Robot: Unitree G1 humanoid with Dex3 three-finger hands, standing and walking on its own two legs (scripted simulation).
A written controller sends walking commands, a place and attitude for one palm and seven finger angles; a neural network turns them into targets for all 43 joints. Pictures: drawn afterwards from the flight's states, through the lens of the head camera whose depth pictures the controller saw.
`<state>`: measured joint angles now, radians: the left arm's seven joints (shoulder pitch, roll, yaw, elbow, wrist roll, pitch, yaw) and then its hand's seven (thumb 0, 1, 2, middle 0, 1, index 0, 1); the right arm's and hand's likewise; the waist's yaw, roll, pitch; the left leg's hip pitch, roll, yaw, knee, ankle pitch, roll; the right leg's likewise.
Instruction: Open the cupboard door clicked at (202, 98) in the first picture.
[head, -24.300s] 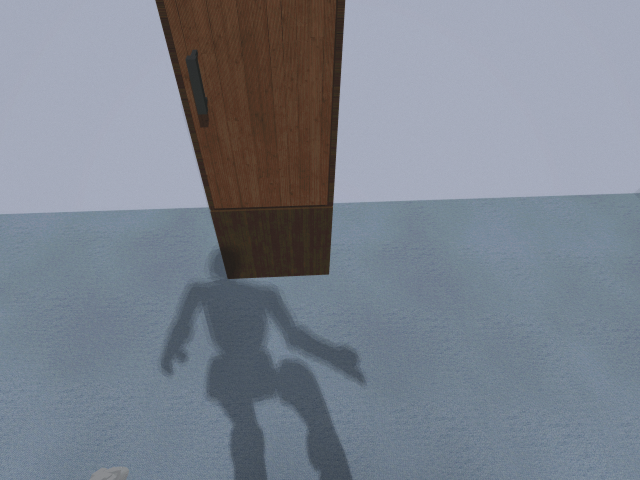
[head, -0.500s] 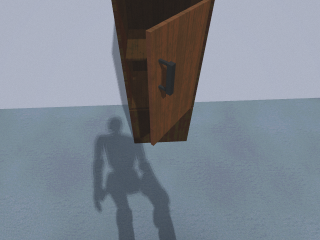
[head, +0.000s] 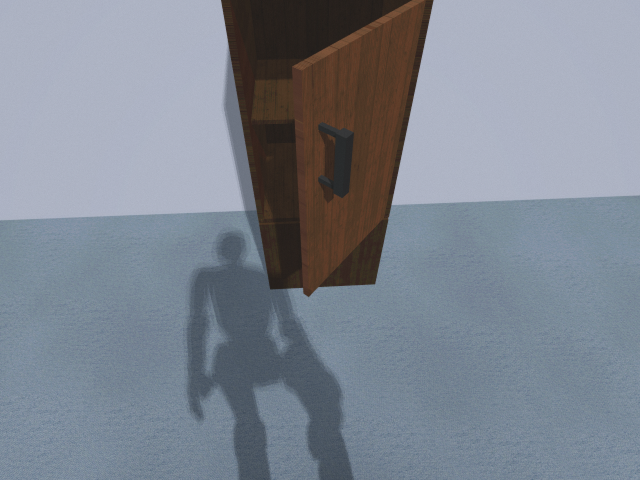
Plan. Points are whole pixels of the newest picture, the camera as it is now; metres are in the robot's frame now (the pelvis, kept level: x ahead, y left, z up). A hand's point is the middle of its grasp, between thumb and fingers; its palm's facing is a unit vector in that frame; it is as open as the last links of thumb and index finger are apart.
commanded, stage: look to check the result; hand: left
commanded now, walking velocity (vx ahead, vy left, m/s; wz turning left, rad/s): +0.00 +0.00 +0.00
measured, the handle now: (333, 160) +0.61 +0.01 +0.05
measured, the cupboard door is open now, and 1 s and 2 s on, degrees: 48 48 48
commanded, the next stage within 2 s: walk to a spot facing it in 0.12 s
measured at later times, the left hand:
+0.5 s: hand out of the picture +0.02 +0.17 -0.18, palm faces -0.02 -0.98 -0.20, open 7.4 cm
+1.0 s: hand out of the picture +0.10 +0.12 -0.16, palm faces -0.24 -0.93 -0.26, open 7.4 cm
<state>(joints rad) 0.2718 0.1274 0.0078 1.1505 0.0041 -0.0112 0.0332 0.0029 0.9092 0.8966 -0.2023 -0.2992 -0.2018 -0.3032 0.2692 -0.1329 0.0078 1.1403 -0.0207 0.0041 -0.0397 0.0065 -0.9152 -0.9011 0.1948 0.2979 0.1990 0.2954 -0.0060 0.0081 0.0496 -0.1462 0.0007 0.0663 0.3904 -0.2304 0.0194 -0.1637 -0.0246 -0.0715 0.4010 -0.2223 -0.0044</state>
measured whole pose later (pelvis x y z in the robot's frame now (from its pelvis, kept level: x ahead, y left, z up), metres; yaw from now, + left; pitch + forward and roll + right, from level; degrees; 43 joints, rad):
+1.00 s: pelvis +0.01 -0.05 +0.00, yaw -21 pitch +2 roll +1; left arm 0.25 0.15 0.07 0.96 0.01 0.01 0.02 0.00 0.90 0.90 -0.21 -0.30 -0.21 -0.30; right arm 0.02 -0.24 -0.07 0.91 -0.01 0.07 -0.04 0.00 -0.91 -0.90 0.19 0.30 0.20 0.30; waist 0.04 0.03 0.12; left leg -0.52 0.04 -0.06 1.11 -0.36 -0.07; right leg -0.23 0.12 0.11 0.44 -0.22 -0.09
